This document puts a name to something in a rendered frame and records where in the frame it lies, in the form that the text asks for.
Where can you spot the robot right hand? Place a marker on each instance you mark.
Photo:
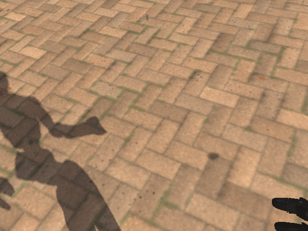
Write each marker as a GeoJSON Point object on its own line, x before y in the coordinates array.
{"type": "Point", "coordinates": [295, 206]}

